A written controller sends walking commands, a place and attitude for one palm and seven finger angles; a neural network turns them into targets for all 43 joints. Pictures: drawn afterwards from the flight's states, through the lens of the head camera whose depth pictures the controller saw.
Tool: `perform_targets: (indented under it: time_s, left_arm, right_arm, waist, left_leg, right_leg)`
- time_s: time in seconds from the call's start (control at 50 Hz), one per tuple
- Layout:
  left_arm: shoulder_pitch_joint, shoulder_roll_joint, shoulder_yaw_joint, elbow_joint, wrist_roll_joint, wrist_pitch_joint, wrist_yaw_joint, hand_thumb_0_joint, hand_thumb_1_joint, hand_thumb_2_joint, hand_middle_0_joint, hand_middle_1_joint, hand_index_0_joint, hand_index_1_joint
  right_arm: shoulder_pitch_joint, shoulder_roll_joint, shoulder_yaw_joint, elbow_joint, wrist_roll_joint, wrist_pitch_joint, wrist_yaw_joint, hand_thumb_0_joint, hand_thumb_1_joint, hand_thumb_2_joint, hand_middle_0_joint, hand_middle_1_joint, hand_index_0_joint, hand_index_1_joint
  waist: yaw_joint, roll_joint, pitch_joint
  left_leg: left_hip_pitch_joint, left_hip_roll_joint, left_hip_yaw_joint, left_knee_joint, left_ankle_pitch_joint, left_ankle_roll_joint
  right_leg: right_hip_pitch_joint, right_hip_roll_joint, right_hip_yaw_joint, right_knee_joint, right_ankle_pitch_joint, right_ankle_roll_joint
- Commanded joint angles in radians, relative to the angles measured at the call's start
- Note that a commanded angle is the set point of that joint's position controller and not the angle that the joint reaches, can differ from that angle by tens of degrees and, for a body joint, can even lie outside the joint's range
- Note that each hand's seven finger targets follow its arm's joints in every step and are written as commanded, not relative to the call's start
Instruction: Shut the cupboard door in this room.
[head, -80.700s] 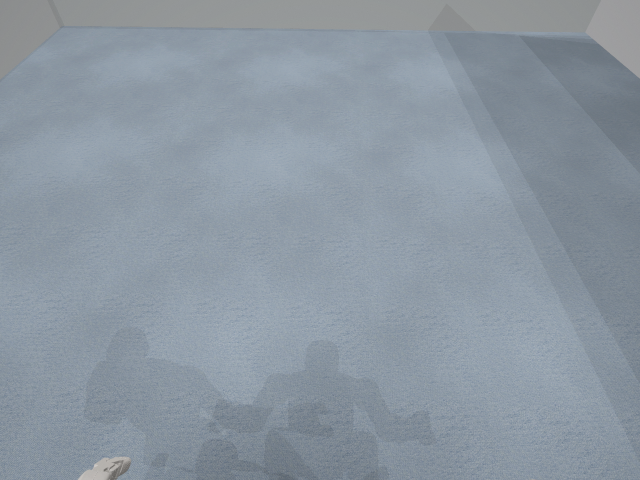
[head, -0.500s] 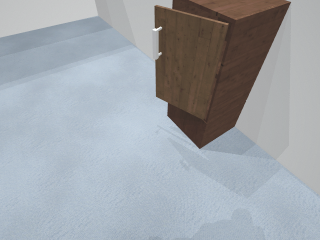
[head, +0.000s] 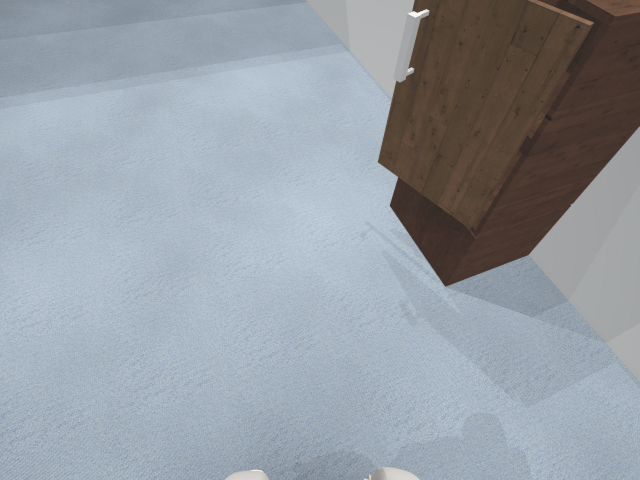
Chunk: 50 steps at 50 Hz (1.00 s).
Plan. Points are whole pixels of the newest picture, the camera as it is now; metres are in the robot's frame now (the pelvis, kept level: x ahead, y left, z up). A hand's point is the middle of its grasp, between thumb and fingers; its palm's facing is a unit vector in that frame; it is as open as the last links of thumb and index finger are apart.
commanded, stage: walk to a spot facing it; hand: left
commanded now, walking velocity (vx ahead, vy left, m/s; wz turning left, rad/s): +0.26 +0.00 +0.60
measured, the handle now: (411, 46) +1.05 -0.20 +0.00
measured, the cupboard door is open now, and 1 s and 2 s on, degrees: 19 19 19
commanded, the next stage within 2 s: turn to face it in 1.20 s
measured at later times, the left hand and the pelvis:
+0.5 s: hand out of the picture +0.01 +0.17 -0.14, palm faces +0.37 -0.90 -0.25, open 7.3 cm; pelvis +0.06 -0.02 +0.02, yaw +22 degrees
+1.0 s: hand (100, 426) +0.20 +0.31 -0.14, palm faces +0.53 -0.83 -0.20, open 7.3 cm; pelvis +0.22 +0.10 +0.02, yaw +31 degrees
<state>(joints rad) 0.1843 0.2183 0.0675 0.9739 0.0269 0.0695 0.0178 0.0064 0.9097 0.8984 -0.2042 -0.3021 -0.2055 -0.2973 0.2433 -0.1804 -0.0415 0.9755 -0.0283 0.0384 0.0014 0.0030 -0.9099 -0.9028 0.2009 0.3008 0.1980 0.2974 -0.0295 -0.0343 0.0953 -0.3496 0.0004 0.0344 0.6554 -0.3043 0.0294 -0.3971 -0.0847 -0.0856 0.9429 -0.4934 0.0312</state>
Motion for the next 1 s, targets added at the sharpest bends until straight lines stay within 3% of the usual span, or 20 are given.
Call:
perform_targets:
  time_s: [0.0,0.06,0.12,0.18,0.2,0.22,0.24,0.28,0.32,0.36,0.42,0.54,0.58,0.62,0.64,0.66,0.68,0.74,0.8,0.98]
  left_arm:
    - [-0.024,0.093,0.031,-0.119,-0.003,-0.044,-0.003,0.000,0.900,0.900,-0.200,-0.300,-0.200,-0.300]
    - [-0.023,0.069,0.022,-0.129,-0.009,-0.052,-0.007,0.000,0.900,0.900,-0.200,-0.300,-0.200,-0.300]
    - [-0.022,0.065,0.015,-0.146,-0.004,-0.059,-0.015,0.000,0.900,0.900,-0.200,-0.300,-0.200,-0.300]
    - [0.114,0.086,0.023,-0.110,-0.003,-0.071,-0.022,0.000,0.900,0.900,-0.200,-0.300,-0.200,-0.300]
    - [0.200,0.121,0.039,-0.091,0.005,-0.079,-0.017,0.000,0.900,0.900,-0.200,-0.300,-0.200,-0.300]
    - [0.263,0.220,0.061,-0.087,0.024,-0.085,-0.003,0.000,0.900,0.900,-0.200,-0.300,-0.200,-0.300]
    - [0.228,0.239,0.051,-0.094,0.005,-0.080,0.002,0.000,0.900,0.900,-0.200,-0.300,-0.200,-0.300]
    - [0.095,0.191,0.050,-0.125,-0.001,-0.102,0.008,0.000,0.900,0.900,-0.200,-0.300,-0.200,-0.300]
    - [0.049,0.121,0.028,-0.123,0.002,-0.124,0.002,0.000,0.900,0.900,-0.200,-0.300,-0.200,-0.300]
    - [0.113,0.115,0.025,-0.096,0.001,-0.137,0.001,0.000,0.900,0.900,-0.200,-0.300,-0.200,-0.300]
    - [0.230,0.119,0.024,-0.050,0.002,-0.144,0.002,0.000,0.900,0.900,-0.200,-0.300,-0.200,-0.300]
    - [0.285,0.144,0.026,-0.027,0.006,-0.145,0.003,0.000,0.900,0.900,-0.200,-0.300,-0.200,-0.300]
    - [0.266,0.172,0.031,-0.027,0.005,-0.145,0.000,0.000,0.900,0.900,-0.200,-0.300,-0.200,-0.300]
    - [0.230,0.194,0.034,-0.037,-0.006,-0.139,-0.005,0.000,0.900,0.900,-0.200,-0.300,-0.200,-0.300]
    - [0.251,0.150,0.031,-0.064,-0.011,-0.136,-0.020,0.000,0.900,0.900,-0.200,-0.300,-0.200,-0.300]
    - [0.190,0.102,0.015,-0.125,-0.014,-0.137,-0.029,0.000,0.900,0.900,-0.200,-0.300,-0.200,-0.300]
    - [0.083,0.123,0.015,-0.169,-0.010,-0.133,-0.019,0.000,0.900,0.900,-0.200,-0.300,-0.200,-0.300]
    - [0.109,0.072,0.022,-0.101,0.006,-0.115,-0.028,0.000,0.900,0.900,-0.200,-0.300,-0.200,-0.300]
    - [0.189,0.040,0.018,-0.057,0.011,-0.093,-0.037,0.000,0.900,0.900,-0.200,-0.300,-0.200,-0.300]
    - [0.004,0.043,0.018,-0.121,0.005,-0.099,-0.051,0.000,0.900,0.900,-0.200,-0.300,-0.200,-0.300]
  right_arm:
    - [0.042,-0.220,-0.046,-0.075,-0.009,-0.027,-0.029,0.000,-0.900,-0.900,0.200,0.300,0.200,0.300]
    - [0.071,-0.220,-0.051,-0.074,-0.008,-0.028,-0.029,0.000,-0.900,-0.900,0.200,0.300,0.200,0.300]
    - [0.067,-0.232,-0.060,-0.076,-0.011,-0.022,-0.021,0.000,-0.900,-0.900,0.200,0.300,0.200,0.300]
    - [0.002,-0.231,-0.066,-0.093,-0.004,-0.018,-0.013,0.000,-0.900,-0.900,0.200,0.300,0.200,0.300]
    - [-0.030,-0.188,-0.062,-0.112,0.003,-0.019,-0.012,0.000,-0.900,-0.900,0.200,0.300,0.200,0.300]
    - [-0.044,-0.107,-0.046,-0.144,0.014,-0.024,-0.006,0.000,-0.900,-0.900,0.200,0.300,0.200,0.300]
    - [-0.087,-0.128,-0.049,-0.162,-0.004,-0.030,-0.001,0.000,-0.900,-0.900,0.200,0.300,0.200,0.300]
    - [-0.058,-0.143,-0.064,-0.148,-0.010,-0.018,0.016,0.000,-0.900,-0.900,0.200,0.300,0.200,0.300]
    - [-0.055,-0.119,-0.054,-0.128,-0.011,-0.018,0.039,0.000,-0.900,-0.900,0.200,0.300,0.200,0.300]
    - [-0.068,-0.101,-0.047,-0.130,-0.001,-0.017,0.046,0.000,-0.900,-0.900,0.200,0.300,0.200,0.300]
    - [-0.148,-0.076,-0.032,-0.150,0.000,-0.019,0.054,0.000,-0.900,-0.900,0.200,0.300,0.200,0.300]
    - [-0.272,-0.076,-0.013,-0.199,0.000,-0.033,0.067,0.000,-0.900,-0.900,0.200,0.300,0.200,0.300]
    - [-0.197,-0.096,-0.018,-0.183,0.001,-0.045,0.061,0.000,-0.900,-0.900,0.200,0.300,0.200,0.300]
    - [0.041,-0.165,-0.035,-0.121,-0.007,-0.053,0.044,0.000,-0.900,-0.900,0.200,0.300,0.200,0.300]
    - [0.176,-0.287,-0.065,-0.094,-0.016,-0.058,0.028,0.000,-0.900,-0.900,0.200,0.300,0.200,0.300]
    - [0.271,-0.387,-0.089,-0.072,-0.008,-0.059,0.014,0.000,-0.900,-0.900,0.200,0.300,0.200,0.300]
    - [0.270,-0.383,-0.080,-0.068,0.004,-0.056,0.006,0.000,-0.900,-0.900,0.200,0.300,0.200,0.300]
    - [0.041,-0.215,-0.033,-0.111,0.001,-0.080,-0.015,0.000,-0.900,-0.900,0.200,0.300,0.200,0.300]
    - [0.007,-0.166,-0.019,-0.091,0.004,-0.095,-0.018,0.000,-0.900,-0.900,0.200,0.300,0.200,0.300]
    - [0.081,-0.146,-0.033,-0.008,0.001,-0.101,-0.014,0.000,-0.900,-0.900,0.200,0.300,0.200,0.300]
  waist:
    - [0.003,0.159,-0.111]
    - [-0.014,0.144,-0.167]
    - [-0.018,0.178,-0.134]
    - [0.048,0.165,-0.131]
    - [0.094,0.066,-0.123]
    - [0.133,-0.240,-0.099]
    - [0.115,-0.226,-0.029]
    - [0.025,-0.127,-0.016]
    - [-0.004,-0.103,0.049]
    - [0.011,-0.120,0.013]
    - [0.053,-0.117,-0.004]
    - [0.079,-0.127,0.009]
    - [0.041,-0.132,-0.047]
    - [-0.082,-0.075,-0.185]
    - [-0.139,0.137,-0.312]
    - [-0.164,0.282,-0.364]
    - [-0.158,0.094,-0.297]
    - [-0.040,0.176,-0.085]
    - [0.023,0.155,-0.092]
    - [0.024,0.107,0.011]
  left_leg:
    - [0.138,0.243,-0.402,-0.360,0.189,0.128]
    - [0.207,0.222,-0.405,-0.349,0.102,0.142]
    - [0.148,0.194,-0.446,-0.376,-0.111,0.139]
    - [-0.031,0.116,-0.418,-0.322,-0.246,0.100]
    - [-0.245,0.045,-0.345,-0.199,-0.312,0.055]
    - [-0.509,-0.091,-0.144,0.133,-0.336,-0.017]
    - [-0.516,-0.065,-0.097,0.400,-0.277,-0.034]
    - [-0.464,0.034,-0.136,0.588,-0.115,-0.043]
    - [-0.407,0.065,-0.082,0.565,0.020,-0.061]
    - [-0.386,0.062,-0.035,0.499,0.053,-0.065]
    - [-0.403,0.055,0.018,0.381,0.056,-0.054]
    - [-0.296,0.048,0.083,0.087,0.036,-0.010]
    - [-0.124,-0.002,0.129,0.013,-0.017,0.022]
    - [0.281,-0.039,0.140,-0.124,0.074,0.051]
    - [0.596,0.172,-0.164,-0.153,0.068,0.136]
    - [0.719,0.431,-0.553,-0.264,0.184,0.256]
    - [0.588,0.472,-0.561,-0.310,0.106,0.268]
    - [0.214,0.311,-0.326,-0.395,-0.043,0.161]
    - [0.136,0.239,-0.203,-0.431,0.023,0.157]
    - [0.114,0.220,-0.155,-0.447,0.010,0.169]
  right_leg:
    - [-0.161,0.013,0.106,0.143,0.089,0.019]
    - [-0.124,0.036,0.092,-0.004,0.065,0.024]
    - [-0.049,0.071,0.057,-0.164,0.047,0.015]
    - [0.229,0.114,0.019,-0.421,0.134,0.006]
    - [0.447,0.042,0.096,-0.575,0.064,-0.018]
    - [0.573,-0.257,0.471,-0.769,-0.245,-0.114]
    - [0.416,-0.411,0.603,-0.845,-0.290,-0.173]
    - [0.259,-0.381,0.526,-0.859,-0.307,-0.175]
    - [0.214,-0.254,0.207,-0.797,0.045,-0.133]
    - [0.300,-0.223,0.077,-0.756,0.291,-0.128]
    - [0.430,-0.220,-0.010,-0.707,0.574,-0.112]
    - [0.486,-0.264,-0.081,-0.647,0.741,-0.113]
    - [0.471,-0.273,-0.116,-0.529,0.923,-0.108]
    - [0.304,-0.229,-0.193,-0.210,0.857,-0.061]
    - [0.010,-0.143,-0.189,0.082,0.466,-0.012]
    - [-0.268,-0.018,-0.091,0.351,-0.089,0.009]
    - [-0.313,-0.039,0.027,0.422,-0.075,-0.010]
    - [-0.248,-0.099,0.079,0.307,0.111,-0.010]
    - [-0.163,-0.076,0.055,0.174,0.198,0.000]
    - [-0.028,-0.017,0.019,-0.257,0.336,-0.001]
